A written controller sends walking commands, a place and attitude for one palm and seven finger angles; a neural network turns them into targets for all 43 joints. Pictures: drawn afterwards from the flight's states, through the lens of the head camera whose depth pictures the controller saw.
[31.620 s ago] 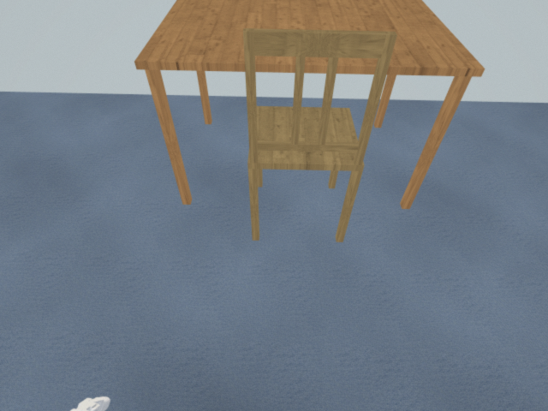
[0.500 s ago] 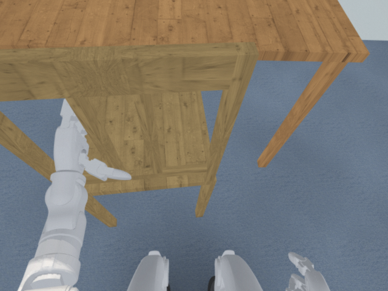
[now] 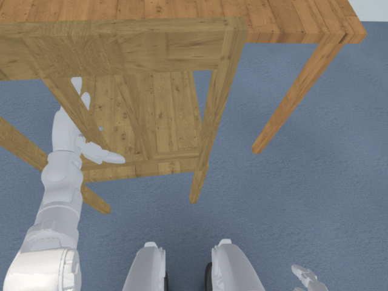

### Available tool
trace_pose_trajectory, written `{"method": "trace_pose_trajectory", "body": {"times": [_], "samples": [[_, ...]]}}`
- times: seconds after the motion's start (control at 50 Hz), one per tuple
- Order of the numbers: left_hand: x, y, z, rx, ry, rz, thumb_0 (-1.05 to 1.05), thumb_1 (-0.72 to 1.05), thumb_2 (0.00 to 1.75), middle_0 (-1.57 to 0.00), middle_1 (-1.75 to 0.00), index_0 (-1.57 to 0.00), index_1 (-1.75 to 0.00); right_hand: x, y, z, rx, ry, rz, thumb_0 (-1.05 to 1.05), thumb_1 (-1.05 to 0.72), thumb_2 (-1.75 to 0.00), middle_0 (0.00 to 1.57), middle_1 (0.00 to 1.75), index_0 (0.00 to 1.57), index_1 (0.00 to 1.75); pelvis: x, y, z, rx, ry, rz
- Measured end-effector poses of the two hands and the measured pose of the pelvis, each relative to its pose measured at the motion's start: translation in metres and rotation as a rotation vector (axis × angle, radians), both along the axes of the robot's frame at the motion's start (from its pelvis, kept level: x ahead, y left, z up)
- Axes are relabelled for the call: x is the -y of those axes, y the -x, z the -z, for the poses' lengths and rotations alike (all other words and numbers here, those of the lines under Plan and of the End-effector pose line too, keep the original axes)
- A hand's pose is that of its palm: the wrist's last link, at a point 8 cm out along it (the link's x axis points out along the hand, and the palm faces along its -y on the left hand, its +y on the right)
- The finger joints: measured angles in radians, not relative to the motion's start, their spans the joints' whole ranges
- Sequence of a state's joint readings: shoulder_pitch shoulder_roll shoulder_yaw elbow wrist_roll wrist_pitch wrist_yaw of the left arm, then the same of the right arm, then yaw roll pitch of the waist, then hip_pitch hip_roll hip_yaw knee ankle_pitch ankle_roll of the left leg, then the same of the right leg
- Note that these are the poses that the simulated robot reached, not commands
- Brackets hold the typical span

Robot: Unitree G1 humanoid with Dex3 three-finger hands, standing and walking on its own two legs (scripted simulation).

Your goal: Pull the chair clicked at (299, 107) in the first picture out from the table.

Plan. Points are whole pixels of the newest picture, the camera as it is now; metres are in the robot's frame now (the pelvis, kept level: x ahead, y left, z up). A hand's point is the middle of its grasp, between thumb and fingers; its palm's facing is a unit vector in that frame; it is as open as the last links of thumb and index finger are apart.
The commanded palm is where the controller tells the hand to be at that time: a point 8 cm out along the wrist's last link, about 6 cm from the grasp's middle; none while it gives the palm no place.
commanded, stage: push the fingers through the gap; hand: left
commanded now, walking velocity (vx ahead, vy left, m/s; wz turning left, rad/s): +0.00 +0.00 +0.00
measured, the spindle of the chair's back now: (89, 129) +0.42 +0.19 +0.05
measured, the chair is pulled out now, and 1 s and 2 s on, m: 0.04 0.04 0.06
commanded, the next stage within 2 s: hook a spindle and tug to test in 0.26 s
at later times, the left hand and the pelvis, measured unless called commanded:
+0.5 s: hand (104, 127) +0.43 +0.17 +0.03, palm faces +0.02 -1.00 -0.02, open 16.8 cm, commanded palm +0.41 +0.22 +0.02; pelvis +0.00 +0.01 +0.00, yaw +0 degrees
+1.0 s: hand (105, 128) +0.43 +0.17 +0.03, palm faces +0.03 -1.00 -0.03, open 10.1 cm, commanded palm +0.41 +0.22 +0.02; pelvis +0.01 +0.01 +0.01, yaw +0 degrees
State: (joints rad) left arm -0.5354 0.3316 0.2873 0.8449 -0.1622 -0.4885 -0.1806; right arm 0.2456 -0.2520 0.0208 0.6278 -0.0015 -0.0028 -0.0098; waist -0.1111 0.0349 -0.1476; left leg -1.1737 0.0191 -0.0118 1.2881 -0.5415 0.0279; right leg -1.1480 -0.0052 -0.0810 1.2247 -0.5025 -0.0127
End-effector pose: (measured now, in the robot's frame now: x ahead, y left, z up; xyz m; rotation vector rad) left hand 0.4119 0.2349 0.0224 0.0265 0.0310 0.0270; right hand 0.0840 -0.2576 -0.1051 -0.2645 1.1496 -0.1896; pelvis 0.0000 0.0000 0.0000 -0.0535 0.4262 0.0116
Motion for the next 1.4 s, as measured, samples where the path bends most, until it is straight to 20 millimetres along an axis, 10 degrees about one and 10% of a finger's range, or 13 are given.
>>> {"method": "trace_pose_trajectory", "body": {"times": [0.48,0.78,1.0,1.4], "samples": [[0.008,0.001,-0.007,0.037,0.002,0.011,-0.01,-0.50,0.30,-0.08,-0.13,-0.07,-0.13,-0.013,-0.007,-0.006,0.001,-0.013,-0.006,0.01,-0.91,-0.89,0.20,0.30,0.20,0.30,-0.010,-0.003,-0.004,0.006,0.004,0.003],[0.005,0.000,-0.005,0.037,-0.008,-0.004,-0.01,-0.45,0.32,-0.28,-0.77,-0.28,-0.77,-0.014,-0.012,-0.005,-0.003,-0.021,-0.006,0.01,-0.91,-0.89,0.20,0.30,0.20,0.30,-0.008,-0.007,-0.005,0.002,0.003,0.004],[0.011,0.003,-0.005,0.035,-0.004,0.000,-0.01,-0.01,0.51,-0.45,-1.29,-0.45,-1.29,-0.010,-0.013,-0.005,-0.002,-0.020,-0.007,0.01,-0.91,-0.89,0.20,0.30,0.20,0.30,-0.006,-0.008,-0.005,0.004,0.001,0.002],[0.013,0.008,-0.004,0.027,0.013,-0.019,0.01,0.13,0.87,-0.50,-1.45,-0.50,-1.44,-0.007,-0.009,-0.004,0.019,-0.027,-0.005,0.01,-0.91,-0.89,0.20,0.30,0.20,0.30,-0.003,-0.002,-0.003,0.012,-0.004,0.008]]}}
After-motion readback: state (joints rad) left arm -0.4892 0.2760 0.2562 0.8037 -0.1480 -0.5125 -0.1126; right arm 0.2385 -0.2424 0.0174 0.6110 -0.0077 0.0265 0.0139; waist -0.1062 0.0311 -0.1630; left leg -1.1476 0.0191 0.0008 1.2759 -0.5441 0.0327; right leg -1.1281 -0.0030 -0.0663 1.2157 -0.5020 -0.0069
